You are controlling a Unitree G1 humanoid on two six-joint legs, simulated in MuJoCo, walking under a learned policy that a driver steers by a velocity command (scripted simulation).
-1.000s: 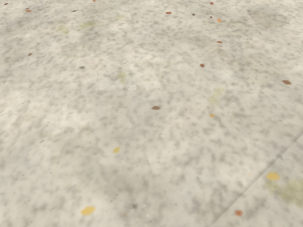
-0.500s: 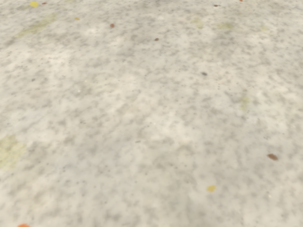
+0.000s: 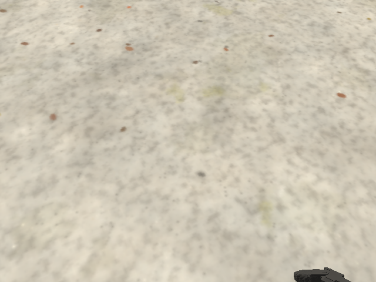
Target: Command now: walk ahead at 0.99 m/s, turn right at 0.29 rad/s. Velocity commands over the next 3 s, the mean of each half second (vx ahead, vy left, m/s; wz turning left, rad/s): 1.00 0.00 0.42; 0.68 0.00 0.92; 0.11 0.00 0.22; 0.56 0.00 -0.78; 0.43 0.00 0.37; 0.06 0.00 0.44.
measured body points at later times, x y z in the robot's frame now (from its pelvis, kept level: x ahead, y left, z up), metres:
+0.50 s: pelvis +0.49 +0.15 +0.02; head +0.52 +0.14 +0.47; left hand +0.60 +0.42 -0.07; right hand +0.53 -0.15 -0.12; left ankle +0.46 +0.18 -0.72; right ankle +0.55 -0.01 -0.63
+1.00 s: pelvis +0.89 +0.25 +0.02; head +0.93 +0.28 +0.46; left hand +0.70 +0.48 -0.10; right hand +1.25 +0.19 -0.05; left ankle +0.94 +0.41 -0.66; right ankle +0.94 +0.11 -0.72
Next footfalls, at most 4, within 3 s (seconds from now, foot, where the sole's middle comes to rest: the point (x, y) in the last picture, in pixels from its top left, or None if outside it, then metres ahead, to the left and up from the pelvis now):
0.30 left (142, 280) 0.50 0.19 -0.76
0.72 right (171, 172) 0.97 0.13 -0.76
1.10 left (97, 156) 1.03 0.47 -0.76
1.52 right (144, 149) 1.09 0.27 -0.76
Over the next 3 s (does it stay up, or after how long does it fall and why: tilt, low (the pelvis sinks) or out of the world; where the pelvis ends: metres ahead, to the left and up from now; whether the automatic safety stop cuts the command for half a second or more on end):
stays up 1.36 0.54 0.02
